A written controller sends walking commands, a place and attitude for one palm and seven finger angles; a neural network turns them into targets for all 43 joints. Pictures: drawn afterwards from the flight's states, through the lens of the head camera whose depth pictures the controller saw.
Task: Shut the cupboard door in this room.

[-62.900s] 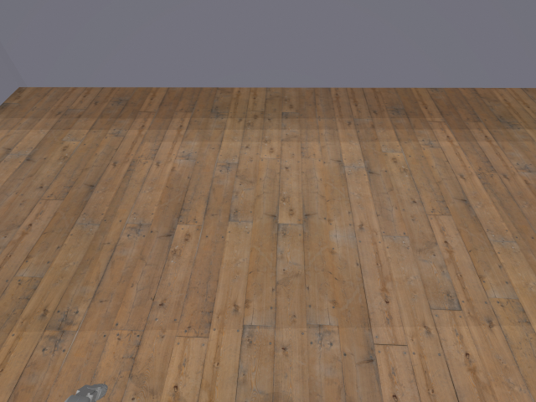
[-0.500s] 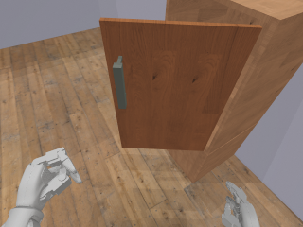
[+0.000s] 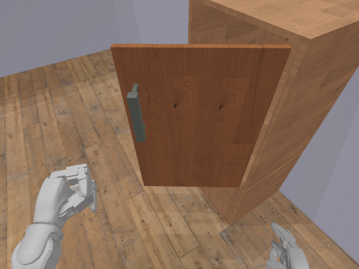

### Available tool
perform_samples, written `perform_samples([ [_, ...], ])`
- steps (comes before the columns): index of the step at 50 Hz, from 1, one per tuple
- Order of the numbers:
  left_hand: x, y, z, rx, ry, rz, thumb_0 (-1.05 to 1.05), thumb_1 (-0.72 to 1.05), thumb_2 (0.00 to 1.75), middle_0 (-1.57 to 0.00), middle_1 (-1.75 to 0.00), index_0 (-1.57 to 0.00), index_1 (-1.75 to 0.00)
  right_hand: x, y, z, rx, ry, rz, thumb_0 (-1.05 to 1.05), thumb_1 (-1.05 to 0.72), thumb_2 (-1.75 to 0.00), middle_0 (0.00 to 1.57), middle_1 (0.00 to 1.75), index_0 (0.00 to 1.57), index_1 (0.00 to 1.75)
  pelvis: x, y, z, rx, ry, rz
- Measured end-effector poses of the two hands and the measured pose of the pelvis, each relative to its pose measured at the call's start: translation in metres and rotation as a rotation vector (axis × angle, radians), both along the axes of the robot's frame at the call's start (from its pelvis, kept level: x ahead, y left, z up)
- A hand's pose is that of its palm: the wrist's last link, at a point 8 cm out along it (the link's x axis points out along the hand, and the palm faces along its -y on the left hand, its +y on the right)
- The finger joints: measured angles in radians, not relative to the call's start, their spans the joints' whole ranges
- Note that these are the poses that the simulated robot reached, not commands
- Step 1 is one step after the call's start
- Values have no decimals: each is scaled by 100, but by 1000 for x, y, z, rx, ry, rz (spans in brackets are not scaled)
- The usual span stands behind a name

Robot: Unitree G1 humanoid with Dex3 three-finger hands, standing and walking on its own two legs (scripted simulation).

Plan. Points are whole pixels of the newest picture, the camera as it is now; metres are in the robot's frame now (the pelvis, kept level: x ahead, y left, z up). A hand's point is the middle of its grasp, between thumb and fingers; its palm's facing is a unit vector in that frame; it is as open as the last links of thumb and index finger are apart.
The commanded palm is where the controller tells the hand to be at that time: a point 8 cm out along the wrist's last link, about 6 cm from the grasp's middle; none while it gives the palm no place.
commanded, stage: raise the hand and make a fist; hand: left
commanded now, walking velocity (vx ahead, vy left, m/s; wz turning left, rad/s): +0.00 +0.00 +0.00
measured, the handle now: (138, 113) +0.47 +0.15 +0.10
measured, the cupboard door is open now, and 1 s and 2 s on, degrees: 55 55 55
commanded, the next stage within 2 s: bring the fist close to the handle in 0.26 s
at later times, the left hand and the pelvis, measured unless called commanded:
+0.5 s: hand (101, 196) +0.23 +0.17 +0.10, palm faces +0.06 -1.00 -0.06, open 3.1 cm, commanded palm +0.22 +0.21 +0.10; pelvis +0.00 -0.01 +0.00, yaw +1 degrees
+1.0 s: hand (127, 162) +0.31 +0.14 +0.10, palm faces +0.04 -1.00 -0.03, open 3.1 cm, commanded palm +0.29 +0.18 +0.10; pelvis +0.00 -0.01 +0.00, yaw -1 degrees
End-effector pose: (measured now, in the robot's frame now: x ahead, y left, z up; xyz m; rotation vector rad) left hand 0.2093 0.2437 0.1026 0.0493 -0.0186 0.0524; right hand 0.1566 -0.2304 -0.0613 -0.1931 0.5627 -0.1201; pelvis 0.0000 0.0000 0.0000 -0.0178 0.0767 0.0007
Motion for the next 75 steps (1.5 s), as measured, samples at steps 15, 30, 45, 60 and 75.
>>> perform_samples([
  [15, -7, -12, 2, 17, -9, 14, 2, 90, 90, -130, -150, -130, -150, 3, -11, -3, 8, 3, 10, 1, -90, -90, 20, 30, 20, 30, -1, -12, 1, 10, -7, 3],
  [30, 20, -36, 1, 4, -27, -21, 2, 90, 90, -131, -150, -130, -150, 1, -12, -7, 12, 14, 17, 1, -90, -90, 20, 30, 20, 30, -8, -15, 0, 15, -12, 8],
  [45, 68, -48, 1, -15, -14, -17, 2, 90, 90, -130, -150, -130, -150, -20, -19, -14, 21, 108, -30, 1, -90, -90, 20, 30, 20, 30, -4, -14, 4, 22, -3, -16],
  [60, 110, -71, 0, -28, -15, -31, 2, 90, 90, -131, -150, -130, -150, -27, -19, -20, 21, 171, -52, 1, -90, -90, 20, 30, 20, 30, -5, -10, 4, 22, 9, -20],
  [75, 144, -86, 1, -37, -14, -16, 2, 90, 90, -130, -150, -130, -150, -56, -26, -32, 41, 285, -109, 1, -90, -90, 20, 30, 20, 30, -3, -12, 5, 26, 30, -41],
])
